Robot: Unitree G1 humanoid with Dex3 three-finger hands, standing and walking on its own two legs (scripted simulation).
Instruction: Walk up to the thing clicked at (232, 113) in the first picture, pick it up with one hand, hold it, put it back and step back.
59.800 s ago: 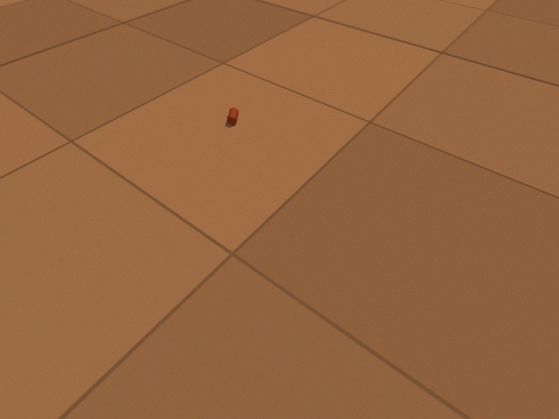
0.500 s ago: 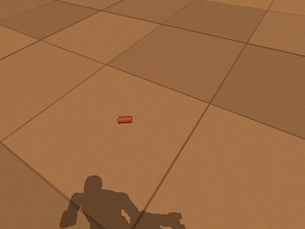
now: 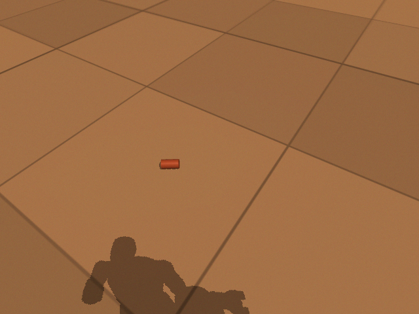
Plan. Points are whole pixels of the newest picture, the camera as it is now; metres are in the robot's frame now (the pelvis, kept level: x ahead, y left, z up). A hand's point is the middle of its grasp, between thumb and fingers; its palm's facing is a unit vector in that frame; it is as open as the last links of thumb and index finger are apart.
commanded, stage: step back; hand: left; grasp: from above
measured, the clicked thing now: (170, 163) +1.08 +0.24 -0.73
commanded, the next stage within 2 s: stand in 0.40 s
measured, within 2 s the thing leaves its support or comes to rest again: neither
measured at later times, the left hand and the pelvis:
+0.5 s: hand out of the picture +0.14 +0.28 -0.14, palm faces +0.01 -0.94 -0.35, open 7.4 cm; pelvis +0.04 +0.02 +0.02, yaw +0 degrees
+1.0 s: hand out of the picture +0.10 +0.25 -0.13, palm faces -0.01 -0.94 -0.35, open 7.4 cm; pelvis +0.03 +0.00 +0.02, yaw +0 degrees
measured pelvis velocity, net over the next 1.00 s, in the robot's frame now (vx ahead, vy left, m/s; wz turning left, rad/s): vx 0.03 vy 0.00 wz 0.00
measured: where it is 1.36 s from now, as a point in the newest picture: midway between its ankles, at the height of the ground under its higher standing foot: outside the picture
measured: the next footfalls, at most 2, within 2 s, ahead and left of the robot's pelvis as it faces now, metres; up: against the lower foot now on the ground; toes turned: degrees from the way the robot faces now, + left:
none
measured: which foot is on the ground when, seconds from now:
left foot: down 0.00-1.00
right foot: down 0.00-1.00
